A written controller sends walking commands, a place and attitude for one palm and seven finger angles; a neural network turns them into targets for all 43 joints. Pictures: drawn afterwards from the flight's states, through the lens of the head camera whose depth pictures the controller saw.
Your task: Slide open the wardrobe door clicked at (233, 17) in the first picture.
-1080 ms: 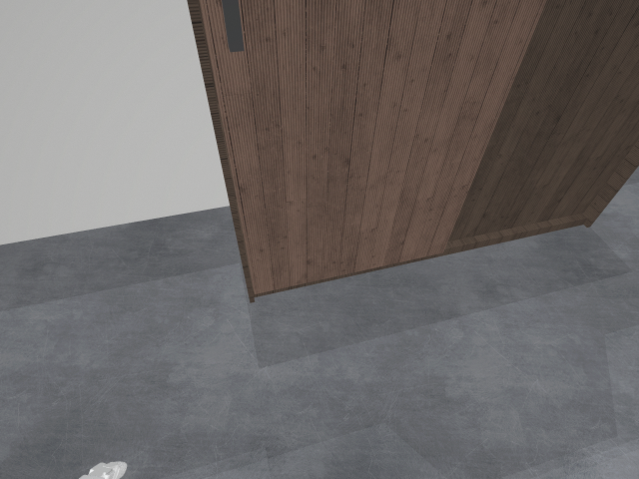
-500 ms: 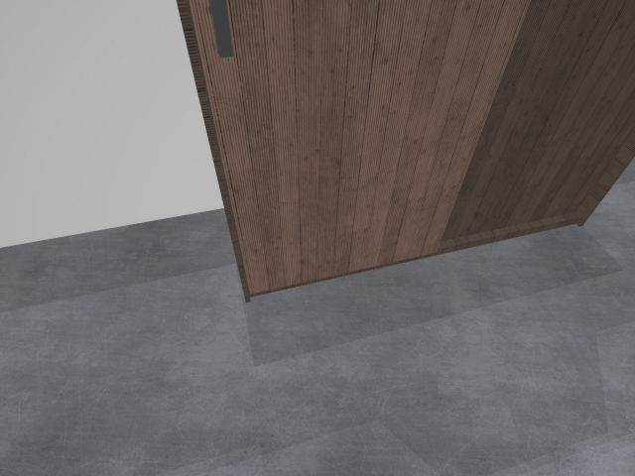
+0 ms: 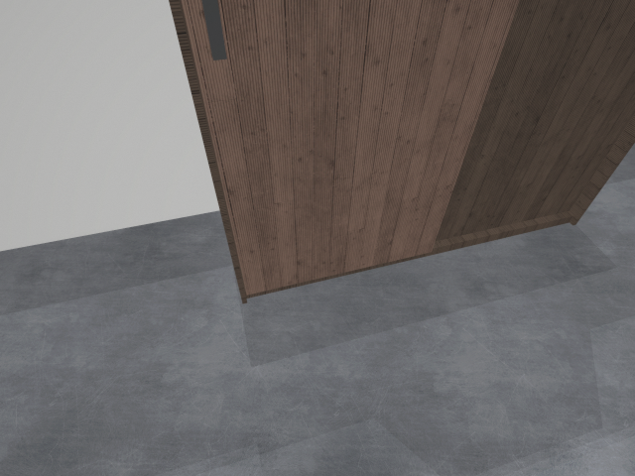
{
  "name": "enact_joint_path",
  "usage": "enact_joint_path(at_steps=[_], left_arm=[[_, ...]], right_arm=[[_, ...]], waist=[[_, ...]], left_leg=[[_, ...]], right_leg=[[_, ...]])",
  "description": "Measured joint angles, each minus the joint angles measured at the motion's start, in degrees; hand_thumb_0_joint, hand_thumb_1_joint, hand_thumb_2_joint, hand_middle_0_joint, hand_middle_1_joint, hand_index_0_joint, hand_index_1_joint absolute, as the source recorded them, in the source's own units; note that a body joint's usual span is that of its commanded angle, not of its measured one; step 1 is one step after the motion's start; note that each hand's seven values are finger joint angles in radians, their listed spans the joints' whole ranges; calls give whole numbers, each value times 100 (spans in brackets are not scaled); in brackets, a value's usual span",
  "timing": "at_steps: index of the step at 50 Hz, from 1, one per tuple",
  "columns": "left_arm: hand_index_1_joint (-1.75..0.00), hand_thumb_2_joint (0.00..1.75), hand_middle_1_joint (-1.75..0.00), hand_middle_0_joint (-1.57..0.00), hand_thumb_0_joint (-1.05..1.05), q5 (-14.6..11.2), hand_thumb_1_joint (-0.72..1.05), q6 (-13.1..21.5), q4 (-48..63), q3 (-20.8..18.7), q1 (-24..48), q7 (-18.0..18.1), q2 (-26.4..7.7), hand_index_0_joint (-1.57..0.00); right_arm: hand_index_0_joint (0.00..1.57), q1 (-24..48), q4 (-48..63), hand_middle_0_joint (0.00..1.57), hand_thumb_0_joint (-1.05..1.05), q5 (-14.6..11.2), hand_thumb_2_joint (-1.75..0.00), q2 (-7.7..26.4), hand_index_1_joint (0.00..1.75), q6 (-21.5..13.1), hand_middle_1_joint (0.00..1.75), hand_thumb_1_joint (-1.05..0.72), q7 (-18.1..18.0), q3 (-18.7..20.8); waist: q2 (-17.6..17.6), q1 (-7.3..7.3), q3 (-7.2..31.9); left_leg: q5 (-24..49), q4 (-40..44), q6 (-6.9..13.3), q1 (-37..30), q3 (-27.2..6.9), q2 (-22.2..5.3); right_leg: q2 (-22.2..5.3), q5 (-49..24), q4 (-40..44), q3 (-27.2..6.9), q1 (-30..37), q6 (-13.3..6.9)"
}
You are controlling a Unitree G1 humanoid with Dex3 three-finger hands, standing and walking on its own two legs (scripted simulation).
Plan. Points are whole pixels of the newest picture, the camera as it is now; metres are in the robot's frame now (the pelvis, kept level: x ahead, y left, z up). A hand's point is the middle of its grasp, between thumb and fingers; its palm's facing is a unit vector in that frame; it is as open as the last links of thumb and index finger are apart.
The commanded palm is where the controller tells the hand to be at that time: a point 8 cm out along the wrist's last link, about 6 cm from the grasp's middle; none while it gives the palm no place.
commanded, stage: look at it before walking up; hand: left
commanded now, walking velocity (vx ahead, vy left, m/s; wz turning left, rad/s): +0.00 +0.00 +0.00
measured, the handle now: (210, 9) +0.84 +0.25 +0.24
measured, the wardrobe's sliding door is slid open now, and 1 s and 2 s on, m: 0.00 0.00 0.00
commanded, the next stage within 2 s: turn to face it in 0.36 s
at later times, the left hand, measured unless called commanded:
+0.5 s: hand out of the picture +0.08 +0.25 -0.16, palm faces -0.04 -0.94 -0.33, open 7.4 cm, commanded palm none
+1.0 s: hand out of the picture +0.00 +0.23 -0.19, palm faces +0.16 -0.96 -0.22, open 7.4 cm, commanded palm none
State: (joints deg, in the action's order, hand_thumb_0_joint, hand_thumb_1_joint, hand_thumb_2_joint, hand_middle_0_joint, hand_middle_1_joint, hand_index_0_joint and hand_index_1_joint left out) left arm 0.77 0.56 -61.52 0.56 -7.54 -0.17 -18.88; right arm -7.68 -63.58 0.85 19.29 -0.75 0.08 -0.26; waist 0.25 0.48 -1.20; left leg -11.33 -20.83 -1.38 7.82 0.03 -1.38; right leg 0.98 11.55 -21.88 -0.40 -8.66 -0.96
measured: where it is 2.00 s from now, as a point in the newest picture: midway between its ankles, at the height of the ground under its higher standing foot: outside the picture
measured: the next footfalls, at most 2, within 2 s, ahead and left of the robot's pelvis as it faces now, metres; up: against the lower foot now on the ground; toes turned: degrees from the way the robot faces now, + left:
right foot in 1.24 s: +0.03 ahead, -0.10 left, +0.00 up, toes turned +12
left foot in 1.64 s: +0.02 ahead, +0.13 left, +0.00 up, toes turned +21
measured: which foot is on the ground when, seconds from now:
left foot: down 0.00-1.00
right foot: down 0.00-0.84, up 0.86-1.00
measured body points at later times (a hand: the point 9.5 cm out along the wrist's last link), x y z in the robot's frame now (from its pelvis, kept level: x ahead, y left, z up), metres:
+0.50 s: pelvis +0.01 +0.01 +0.00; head +0.01 +0.01 +0.45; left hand +0.09 +0.30 -0.13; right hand +0.08 -0.29 -0.13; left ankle +0.00 +0.14 -0.75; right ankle +0.00 -0.11 -0.75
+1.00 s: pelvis -0.02 +0.03 -0.01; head +0.01 +0.05 +0.44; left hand +0.00 +0.29 -0.17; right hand +0.05 -0.20 -0.15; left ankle +0.00 +0.13 -0.75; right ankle -0.03 -0.11 -0.69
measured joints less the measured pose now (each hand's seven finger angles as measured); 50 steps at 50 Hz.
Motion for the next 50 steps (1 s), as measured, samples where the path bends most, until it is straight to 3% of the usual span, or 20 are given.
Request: enact_joint_path(at_steps=[30,37,40,42,44,46,50], left_arm=[[-30,90,-30,-20,1,-6,90,-49,62,-40,14,63,-15,-20],[-30,90,-30,-20,1,11,90,-172,407,-65,-96,137,295,-20],[-30,90,-30,-20,1,47,90,-200,548,-79,-202,148,429,-20],[-30,90,-30,-20,1,52,90,-227,593,-102,-275,149,472,-20],[-30,90,-30,-20,1,33,90,-309,595,-135,-348,156,499,-20],[-30,90,-30,-20,1,29,90,-390,549,-173,-372,166,522,-20],[-30,90,-30,-20,1,34,90,-378,500,-244,-443,139,563,-20]], right_arm=[[21,64,82,20,1,-12,-90,-25,30,41,30,-90,-20,19],[20,-126,355,20,1,-3,-90,-303,30,250,30,-91,3,75],[20,-250,469,20,1,-3,-90,-459,30,313,30,-91,20,129],[20,-336,511,20,1,-2,-90,-589,30,308,30,-91,35,153],[20,-426,571,20,1,33,-90,-726,30,261,30,-91,50,148],[20,-511,610,20,1,38,-90,-860,30,216,30,-91,21,128],[21,-652,589,21,1,28,-90,-1031,30,198,30,-90,-31,108]], waist=[[-43,10,-48],[13,18,-99],[-7,49,-194],[-134,50,-261],[-265,13,-278],[-300,22,-287],[-260,22,-251]], left_leg=[[-67,-103,50,71,-80,91],[-359,-951,79,650,-315,195],[-765,-1490,51,883,-100,144],[-514,-1442,125,871,44,182],[-509,-1460,294,909,97,298],[-458,-1280,385,893,66,348],[-88,-732,397,803,-75,383]], right_leg=[[-94,99,-85,80,-19,68],[-200,405,-681,359,-356,90],[-299,570,-980,535,-435,119],[-449,719,-1258,587,-512,190],[-535,1096,-1804,473,-766,240],[-431,1503,-2690,238,-1122,266],[-344,1369,-3518,137,-1493,344]])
